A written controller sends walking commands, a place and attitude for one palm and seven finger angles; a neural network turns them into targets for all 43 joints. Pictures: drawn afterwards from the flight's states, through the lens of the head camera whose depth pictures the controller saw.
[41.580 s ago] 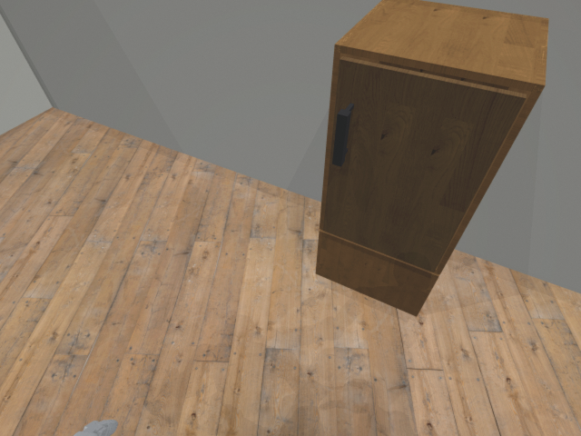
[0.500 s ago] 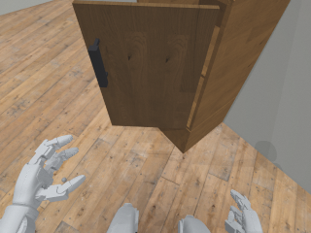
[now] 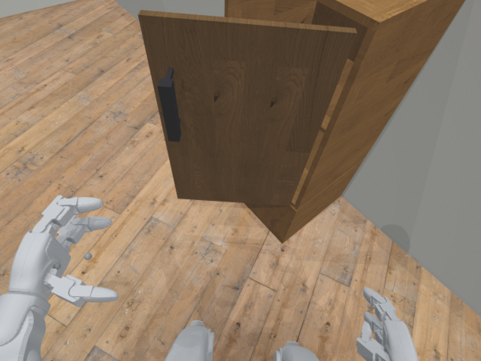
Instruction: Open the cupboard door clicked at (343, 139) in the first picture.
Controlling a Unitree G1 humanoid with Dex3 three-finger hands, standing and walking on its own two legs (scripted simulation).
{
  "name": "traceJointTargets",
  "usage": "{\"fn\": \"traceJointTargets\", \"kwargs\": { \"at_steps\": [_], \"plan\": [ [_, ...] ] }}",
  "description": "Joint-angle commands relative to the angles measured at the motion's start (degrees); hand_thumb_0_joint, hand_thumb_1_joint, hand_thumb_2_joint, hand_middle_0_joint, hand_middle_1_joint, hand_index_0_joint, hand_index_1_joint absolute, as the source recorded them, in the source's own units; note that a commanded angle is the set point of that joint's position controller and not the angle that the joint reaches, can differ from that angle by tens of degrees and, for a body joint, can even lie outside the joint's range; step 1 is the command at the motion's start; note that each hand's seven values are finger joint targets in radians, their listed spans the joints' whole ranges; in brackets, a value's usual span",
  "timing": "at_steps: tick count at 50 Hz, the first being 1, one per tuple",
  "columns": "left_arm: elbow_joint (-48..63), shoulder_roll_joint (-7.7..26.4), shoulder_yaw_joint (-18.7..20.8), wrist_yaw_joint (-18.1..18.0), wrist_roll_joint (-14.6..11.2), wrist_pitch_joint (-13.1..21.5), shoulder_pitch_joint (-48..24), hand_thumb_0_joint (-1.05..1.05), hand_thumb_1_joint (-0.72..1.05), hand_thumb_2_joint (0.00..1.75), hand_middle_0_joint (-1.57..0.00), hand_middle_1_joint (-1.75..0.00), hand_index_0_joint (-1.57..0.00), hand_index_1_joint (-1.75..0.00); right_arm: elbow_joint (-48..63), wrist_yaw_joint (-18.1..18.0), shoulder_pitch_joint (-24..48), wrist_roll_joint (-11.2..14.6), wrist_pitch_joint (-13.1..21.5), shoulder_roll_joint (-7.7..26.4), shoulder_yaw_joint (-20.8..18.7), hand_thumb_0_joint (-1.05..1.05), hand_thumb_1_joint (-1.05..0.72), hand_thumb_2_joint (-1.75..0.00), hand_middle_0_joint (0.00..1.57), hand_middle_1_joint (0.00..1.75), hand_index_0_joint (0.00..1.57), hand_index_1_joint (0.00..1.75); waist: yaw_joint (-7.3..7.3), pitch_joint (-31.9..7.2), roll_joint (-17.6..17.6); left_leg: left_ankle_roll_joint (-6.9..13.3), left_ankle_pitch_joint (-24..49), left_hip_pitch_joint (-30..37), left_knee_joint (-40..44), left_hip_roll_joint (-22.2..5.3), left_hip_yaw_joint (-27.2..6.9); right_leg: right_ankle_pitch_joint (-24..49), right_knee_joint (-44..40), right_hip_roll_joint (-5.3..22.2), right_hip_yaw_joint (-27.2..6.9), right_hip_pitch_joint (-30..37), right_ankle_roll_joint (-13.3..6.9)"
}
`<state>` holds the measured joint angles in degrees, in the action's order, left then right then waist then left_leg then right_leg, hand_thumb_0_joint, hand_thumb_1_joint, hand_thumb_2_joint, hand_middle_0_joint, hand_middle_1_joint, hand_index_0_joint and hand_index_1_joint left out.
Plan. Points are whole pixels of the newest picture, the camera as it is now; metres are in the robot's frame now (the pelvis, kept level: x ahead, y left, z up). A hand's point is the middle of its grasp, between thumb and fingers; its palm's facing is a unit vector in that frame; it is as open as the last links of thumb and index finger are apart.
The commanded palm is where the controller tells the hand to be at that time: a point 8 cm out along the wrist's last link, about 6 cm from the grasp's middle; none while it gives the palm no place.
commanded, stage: raise the hand with hooked fingers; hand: left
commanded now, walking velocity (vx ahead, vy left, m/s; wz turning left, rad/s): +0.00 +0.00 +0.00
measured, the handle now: (172, 105) +0.59 +0.19 +0.05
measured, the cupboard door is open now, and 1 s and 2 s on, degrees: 48 48 48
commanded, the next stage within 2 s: move the hooked fingers beside the handle in 0.86 s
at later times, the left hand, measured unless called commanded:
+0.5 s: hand (80, 221) +0.30 +0.27 +0.06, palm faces +0.01 -1.00 -0.03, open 14.0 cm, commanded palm +0.27 +0.31 +0.07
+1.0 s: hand (88, 224) +0.30 +0.25 +0.06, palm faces +0.03 -1.00 -0.03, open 14.0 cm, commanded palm +0.28 +0.30 +0.07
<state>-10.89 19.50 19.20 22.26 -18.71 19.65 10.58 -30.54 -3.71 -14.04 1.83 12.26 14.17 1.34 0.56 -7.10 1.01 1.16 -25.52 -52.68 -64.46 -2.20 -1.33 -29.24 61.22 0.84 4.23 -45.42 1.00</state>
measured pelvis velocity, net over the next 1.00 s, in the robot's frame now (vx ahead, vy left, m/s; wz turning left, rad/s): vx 0.01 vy -0.02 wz -0.01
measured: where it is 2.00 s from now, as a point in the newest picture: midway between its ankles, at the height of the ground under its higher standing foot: outside the picture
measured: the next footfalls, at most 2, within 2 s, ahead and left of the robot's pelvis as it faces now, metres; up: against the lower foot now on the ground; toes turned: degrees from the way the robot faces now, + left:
none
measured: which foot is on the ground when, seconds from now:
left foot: down 0.00-1.00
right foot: down 0.00-1.00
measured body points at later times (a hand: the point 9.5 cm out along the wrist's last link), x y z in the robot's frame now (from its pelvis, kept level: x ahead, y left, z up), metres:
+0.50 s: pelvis +0.01 -0.01 +0.01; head +0.08 +0.01 +0.45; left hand +0.29 +0.32 +0.07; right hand +0.16 -0.27 -0.07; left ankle +0.06 +0.10 -0.66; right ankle +0.01 -0.14 -0.66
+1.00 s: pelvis +0.01 -0.02 +0.01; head +0.07 -0.01 +0.45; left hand +0.29 +0.31 +0.07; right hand +0.16 -0.27 -0.08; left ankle +0.06 +0.10 -0.66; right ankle +0.01 -0.14 -0.66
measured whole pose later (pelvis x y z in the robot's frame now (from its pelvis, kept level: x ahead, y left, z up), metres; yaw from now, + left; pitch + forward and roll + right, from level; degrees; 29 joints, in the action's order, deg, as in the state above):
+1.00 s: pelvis +0.01 -0.02 +0.01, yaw -1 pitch +14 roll -3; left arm -25.3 23.0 24.9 29.4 -20.9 18.7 -1.2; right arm -31.0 -4.1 -15.6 2.3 9.1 15.4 2.0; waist 0.5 -7.0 1.6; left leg -0.2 -25.2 -50.8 -62.1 -3.2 -1.3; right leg -29.3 60.0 -0.3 4.0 -44.5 -0.3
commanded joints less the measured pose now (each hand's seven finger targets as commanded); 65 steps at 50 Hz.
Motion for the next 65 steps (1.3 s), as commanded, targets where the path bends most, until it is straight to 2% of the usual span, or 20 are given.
{"fn": "traceJointTargets", "kwargs": {
  "at_steps": [1, 14, 16, 18, 22, 26, 30, 32, 36, 44, 46, 48, 52, 54, 55, 57, 60, 61, 63, 65],
  "plan": [
    [9.55, 11.55, 5.72, 1.00, -1.75, 2.74, -8.95, 0.00, -0.50, 0.30, -0.30, -1.20, -0.30, -1.20, 7.89, -0.81, 0.13, 0.19, 2.14, 9.77, -3.51, 0.00, -0.90, -0.90, 0.20, 0.30, 0.20, 0.30, -0.16, -11.55, 6.08, -0.72, 5.41, 17.47, 13.89, 1.09, -3.39, 6.03, -8.59, -3.42, 0.78, 0.16, -2.91],
    [1.62, 16.40, 9.70, 6.15, -3.27, 1.48, -18.70, 0.00, -0.50, 0.30, -0.30, -1.20, -0.30, -1.20, 6.86, -1.47, -0.85, 0.33, 1.33, 10.42, -3.31, 0.00, -0.90, -0.90, 0.20, 0.30, 0.20, 0.30, 0.00, -14.24, 4.29, -0.33, 10.39, 18.51, 12.46, 1.30, -1.87, 9.32, -10.07, -3.41, -0.17, 2.17, -2.70],
    [2.07, 18.41, 10.73, 6.52, -3.35, 1.70, -20.63, 0.00, -0.50, 0.30, -0.30, -1.20, -0.30, -1.20, 6.71, -1.53, -0.93, 0.24, 1.40, 10.48, -3.26, 0.00, -0.90, -0.90, 0.20, 0.30, 0.20, 0.30, -0.35, -15.35, 6.58, -0.29, 11.74, 19.09, 12.06, 1.34, -1.74, 10.16, -9.87, -3.45, -0.58, 2.98, -3.07],
    [1.28, 19.20, 11.54, 6.67, -3.33, 1.73, -20.84, 0.00, -0.50, 0.30, -0.30, -1.20, -0.30, -1.20, 6.64, -1.44, -1.39, 0.26, 1.25, 10.57, -3.30, 0.00, -0.90, -0.90, 0.20, 0.30, 0.20, 0.30, -0.49, -16.34, 6.46, -0.41, 13.47, 20.44, 12.56, 1.22, -1.83, 11.35, -9.95, -3.44, -0.33, 3.24, -2.93],
    [-1.23, 16.98, 10.37, 7.53, -4.12, 1.26, -17.74, 0.00, -0.50, 0.30, -0.30, -1.20, -0.30, -1.20, 6.92, -1.05, -1.63, 0.44, 1.09, 10.48, -3.59, 0.00, -0.90, -0.90, 0.20, 0.30, 0.20, 0.30, -0.62, -15.39, 4.63, -0.05, 13.48, 18.67, 12.21, 1.51, -0.92, 12.46, -10.48, -3.42, -0.76, 4.26, -2.67],
    [-1.65, 18.30, 11.63, 7.14, -4.35, 1.60, -18.52, 0.00, -0.50, 0.30, -0.30, -1.20, -0.30, -1.20, 6.99, -0.77, -1.97, 0.25, 0.73, 10.68, -3.83, 0.00, -0.90, -0.90, 0.20, 0.30, 0.20, 0.30, -0.54, -14.69, 3.05, 0.17, 13.07, 16.55, 11.30, 1.60, -0.49, 12.67, -10.41, -3.40, -1.49, 4.80, -2.57],
    [0.45, 18.25, 11.59, 6.32, -3.91, 3.06, -19.51, 0.00, -0.50, 0.30, -0.30, -1.20, -0.30, -1.20, 7.22, -0.62, -1.90, 0.36, 0.40, 10.37, -3.93, 0.00, -0.90, -0.90, 0.20, 0.30, 0.20, 0.30, -0.52, -16.12, 5.63, 0.08, 13.08, 18.08, 11.66, 1.55, -0.24, 12.65, -10.16, -3.28, -1.51, 4.35, -2.39],
    [-0.39, 18.20, 11.65, 6.22, -4.05, 3.20, -19.52, 0.00, -0.50, 0.30, -0.30, -1.20, -0.30, -1.20, 7.29, -0.63, -1.76, 0.32, 0.17, 10.28, -3.75, 0.00, -0.90, -0.90, 0.20, 0.30, 0.20, 0.30, -0.26, -15.26, 4.01, 0.22, 11.98, 16.70, 11.43, 1.57, -0.08, 11.90, -10.44, -3.44, -2.03, 4.84, -2.26],
    [0.76, 18.91, 11.58, 6.21, -3.87, 3.58, -20.32, 0.00, -0.50, 0.30, -0.30, -1.20, -0.30, -1.20, 7.18, -0.84, -1.81, 0.37, 0.02, 10.30, -3.67, 0.00, -0.90, -0.90, 0.20, 0.30, 0.20, 0.30, -0.33, -15.94, 5.77, 0.24, 12.96, 17.71, 11.43, 1.49, -0.28, 12.84, -10.08, -3.50, -1.93, 5.14, -2.57],
    [-2.91, 17.22, 10.67, 6.79, -4.01, 2.63, -19.85, 0.00, -0.50, 0.30, -0.30, -1.20, -0.30, -1.20, 7.32, -0.96, -1.34, 0.58, -0.59, 10.07, -3.37, 0.00, -0.90, -0.90, 0.20, 0.30, 0.20, 0.30, -0.02, -13.90, 3.44, 0.30, 10.59, 15.65, 11.49, 1.69, 0.16, 11.43, -11.15, -3.28, -2.50, 5.14, -2.05],
    [-3.35, 17.22, 10.44, 7.12, -4.36, 2.77, -20.90, 0.00, -0.50, 0.30, -0.30, -1.20, -0.30, -1.20, 7.34, -1.10, -1.31, 0.51, -0.58, 10.14, -3.28, 0.00, -0.90, -0.90, 0.20, 0.30, 0.20, 0.30, 0.21, -13.29, 1.82, 0.49, 9.97, 14.62, 10.86, 1.67, 0.14, 10.52, -11.41, -3.35, -3.11, 5.31, -2.15],
    [-2.65, 17.24, 10.03, 7.34, -3.92, 2.97, -22.04, 0.00, -0.50, 0.30, -0.30, -1.20, -0.30, -1.20, 7.33, -1.15, -1.09, 0.61, -0.59, 10.10, -3.25, 0.00, -0.90, -0.90, 0.20, 0.30, 0.20, 0.30, 0.14, -14.18, 3.68, 0.37, 9.44, 15.25, 11.07, 1.66, 0.18, 9.95, -11.16, -3.15, -2.99, 4.80, -2.11],
    [-6.65, 19.47, 10.23, 6.84, -2.83, 3.58, -32.94, 0.00, -0.50, 0.30, -0.30, -1.20, -0.30, -1.20, 5.54, -1.87, -1.39, 0.42, -0.71, 10.45, -2.86, 0.00, -0.90, -0.90, 0.20, 0.30, 0.20, 0.30, 2.08, -12.32, 2.46, 0.48, 6.51, 12.92, 9.65, 1.29, -0.12, 6.55, -11.00, -3.14, -3.90, 2.12, -1.99],
    [-7.53, 19.58, 9.76, 7.05, -2.05, 4.10, -35.13, 0.00, -0.50, 0.30, -0.30, -1.20, -0.30, -1.20, 5.14, -2.10, -1.55, 0.41, -0.50, 10.42, -2.93, 0.00, -0.90, -0.90, 0.20, 0.30, 0.20, 0.30, 1.50, -14.39, 5.51, 0.33, 7.06, 14.65, 9.94, 1.25, -0.29, 6.92, -10.38, -2.96, -3.55, 2.05, -2.36],
    [-7.85, 19.21, 9.43, 7.20, -1.97, 4.06, -35.31, 0.00, -0.50, 0.30, -0.30, -1.20, -0.30, -1.20, 5.07, -2.04, -1.61, 0.39, -0.43, 10.32, -2.99, 0.00, -0.90, -0.90, 0.20, 0.30, 0.20, 0.30, 1.18, -15.66, 5.76, 0.34, 8.08, 15.72, 10.03, 1.33, -0.33, 8.06, -10.20, -2.94, -3.33, 2.47, -2.41],
    [-9.17, 21.70, 10.93, 7.54, -1.63, 3.74, -35.78, 0.00, -0.50, 0.30, -0.30, -1.20, -0.30, -1.20, 4.77, -2.05, -1.95, 0.34, -0.66, 10.53, -2.99, 0.00, -0.90, -0.90, 0.20, 0.30, 0.20, 0.30, 0.65, -17.89, 5.62, 0.39, 9.96, 15.68, 9.48, 1.28, -0.11, 10.14, -9.71, -2.95, -3.67, 3.87, -2.45],
    [-11.87, 21.46, 10.78, 7.48, -1.45, 2.83, -36.97, 0.00, -0.50, 0.30, -0.30, -1.20, -0.30, -1.20, 4.61, -1.84, -2.13, 0.40, -1.27, 10.51, -3.05, 0.00, -0.90, -0.90, 0.20, 0.30, 0.20, 0.30, 0.73, -17.00, 5.27, 0.33, 9.70, 15.43, 9.91, 1.24, -0.07, 10.19, -10.03, -2.97, -3.40, 3.45, -2.31],
    [-12.78, 22.99, 12.02, 7.41, -1.48, 2.63, -36.52, 0.00, -0.50, 0.30, -0.30, -1.20, -0.30, -1.20, 4.73, -1.82, -2.59, 0.38, -1.53, 10.75, -3.05, 0.00, -0.90, -0.90, 0.20, 0.30, 0.20, 0.30, 0.25, -17.52, 4.52, 0.40, 10.24, 15.04, 9.85, 1.15, -0.26, 10.43, -9.63, -3.24, -3.23, 3.93, -2.57],
    [-13.63, 21.17, 10.09, 7.25, -1.04, 2.16, -39.15, 0.00, -0.50, 0.30, -0.30, -1.20, -0.30, -1.20, 4.73, -1.44, -2.77, 0.43, -1.86, 10.49, -2.96, 0.00, -0.90, -0.90, 0.20, 0.30, 0.20, 0.30, 0.76, -17.40, 5.89, 0.30, 11.21, 15.52, 9.90, 1.22, -0.12, 12.08, -9.39, -3.03, -2.94, 3.30, -2.42],
    [-15.41, 22.14, 11.15, 6.71, -0.76, 1.97, -38.92, 0.00, -0.50, 0.30, -0.30, -1.20, -0.30, -1.20, 4.58, -1.31, -3.41, 0.42, -2.41, 10.81, -3.26, 0.00, -0.90, -0.90, 0.20, 0.30, 0.20, 0.30, 0.76, -17.28, 4.61, 0.31, 10.96, 15.38, 10.07, 1.11, -0.14, 11.81, -9.57, -3.15, -2.81, 2.82, -2.35]
  ]
}}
